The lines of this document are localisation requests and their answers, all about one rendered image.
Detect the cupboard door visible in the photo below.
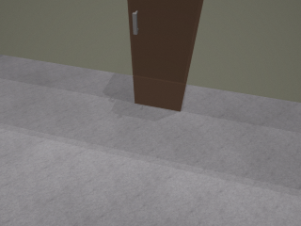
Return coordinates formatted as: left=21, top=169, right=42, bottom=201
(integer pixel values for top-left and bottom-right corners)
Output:
left=130, top=0, right=199, bottom=83

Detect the handle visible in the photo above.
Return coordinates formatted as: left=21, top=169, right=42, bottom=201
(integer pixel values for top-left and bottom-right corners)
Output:
left=132, top=11, right=139, bottom=35

